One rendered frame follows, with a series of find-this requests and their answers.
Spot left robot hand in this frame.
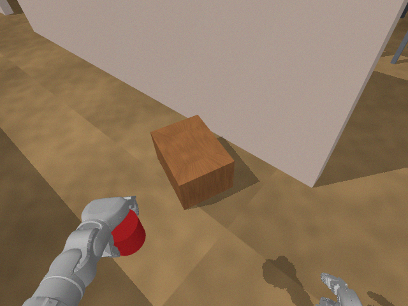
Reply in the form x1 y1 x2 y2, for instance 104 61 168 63
81 196 139 258

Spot left robot arm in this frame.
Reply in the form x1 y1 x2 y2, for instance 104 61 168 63
22 219 111 306

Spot right robot hand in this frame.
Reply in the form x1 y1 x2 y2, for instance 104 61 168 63
316 273 363 306

